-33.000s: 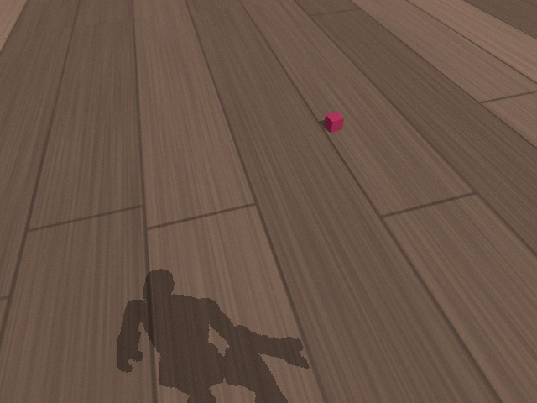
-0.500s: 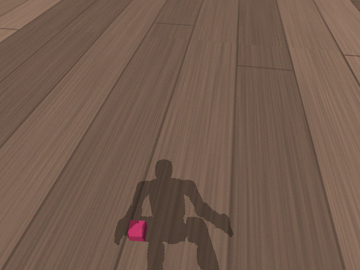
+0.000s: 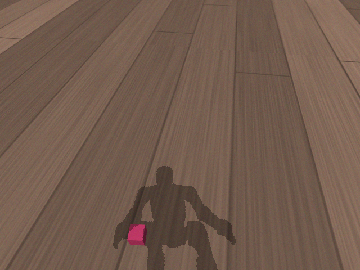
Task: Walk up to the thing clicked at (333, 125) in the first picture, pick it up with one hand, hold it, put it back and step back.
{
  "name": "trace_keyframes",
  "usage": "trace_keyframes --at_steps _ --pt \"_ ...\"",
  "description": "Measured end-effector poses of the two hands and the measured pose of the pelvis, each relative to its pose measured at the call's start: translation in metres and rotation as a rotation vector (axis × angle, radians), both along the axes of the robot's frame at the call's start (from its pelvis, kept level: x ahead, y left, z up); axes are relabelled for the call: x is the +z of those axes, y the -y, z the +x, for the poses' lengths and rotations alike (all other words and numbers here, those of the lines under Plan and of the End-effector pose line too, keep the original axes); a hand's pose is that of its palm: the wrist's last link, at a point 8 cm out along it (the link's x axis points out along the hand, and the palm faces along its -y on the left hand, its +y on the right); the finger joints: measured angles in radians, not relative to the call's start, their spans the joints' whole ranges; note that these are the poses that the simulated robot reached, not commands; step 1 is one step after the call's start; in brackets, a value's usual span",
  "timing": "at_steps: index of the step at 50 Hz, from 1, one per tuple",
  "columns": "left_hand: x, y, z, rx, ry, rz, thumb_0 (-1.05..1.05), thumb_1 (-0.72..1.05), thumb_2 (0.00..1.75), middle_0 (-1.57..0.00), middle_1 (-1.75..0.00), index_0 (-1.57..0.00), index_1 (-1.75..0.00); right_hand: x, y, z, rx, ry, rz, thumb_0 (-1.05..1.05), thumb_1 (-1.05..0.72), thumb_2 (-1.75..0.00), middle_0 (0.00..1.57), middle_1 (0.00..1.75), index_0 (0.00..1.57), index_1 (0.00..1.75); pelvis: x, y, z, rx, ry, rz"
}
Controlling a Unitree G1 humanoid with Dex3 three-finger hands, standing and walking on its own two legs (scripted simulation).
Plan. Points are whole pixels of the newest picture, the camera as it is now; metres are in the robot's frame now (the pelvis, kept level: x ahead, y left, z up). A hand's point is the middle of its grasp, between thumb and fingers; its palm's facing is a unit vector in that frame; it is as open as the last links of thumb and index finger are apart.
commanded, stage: stand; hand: left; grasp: from above
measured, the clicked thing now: (137, 234) +0.44 +0.26 -0.74
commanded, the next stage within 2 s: step back in 1.48 s
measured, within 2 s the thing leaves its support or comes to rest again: neither
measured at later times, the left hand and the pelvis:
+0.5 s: hand out of the picture +0.07 +0.24 -0.16, palm faces +0.02 -0.94 -0.33, open 7.4 cm; pelvis +0.01 +0.00 +0.00, yaw +0 degrees
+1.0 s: hand out of the picture +0.09 +0.24 -0.15, palm faces +0.02 -0.94 -0.34, open 7.4 cm; pelvis +0.02 -0.01 +0.00, yaw +0 degrees
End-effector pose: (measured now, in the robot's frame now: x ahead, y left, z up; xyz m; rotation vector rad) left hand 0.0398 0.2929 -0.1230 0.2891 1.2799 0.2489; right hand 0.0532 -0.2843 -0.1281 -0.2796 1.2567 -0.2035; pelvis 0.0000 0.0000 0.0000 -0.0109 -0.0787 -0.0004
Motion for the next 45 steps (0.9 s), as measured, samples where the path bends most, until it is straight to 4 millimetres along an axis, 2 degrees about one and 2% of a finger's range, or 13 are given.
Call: trace_keyframes --at_steps 9,31,45 --pt "0.000 0.004 0.006 -0.002 -0.008 -0.007 0.01 0.90 0.90 -0.20 -0.30 -0.20 -0.30 0.000 0.005 0.000 0.004 -0.024 -0.003 0.00 -0.91 -0.90 0.20 0.29 0.20 0.30 0.001 0.003 0.005 -0.001 -0.008 0.000" --pt "0.004 0.007 0.033 -0.010 0.017 -0.015 0.01 0.90 0.90 -0.20 -0.30 -0.20 -0.30 0.005 0.008 0.031 0.032 0.010 -0.007 0.00 -0.90 -0.90 0.20 0.29 0.20 0.30 0.003 0.005 0.017 0.001 -0.026 0.003" --pt "0.006 0.007 0.039 -0.007 0.019 -0.010 0.01 0.90 0.90 -0.20 -0.30 -0.20 -0.30 0.006 0.012 0.041 0.039 0.009 -0.010 0.00 -0.90 -0.90 0.20 0.29 0.20 0.30 0.004 0.008 0.023 0.007 -0.035 0.005"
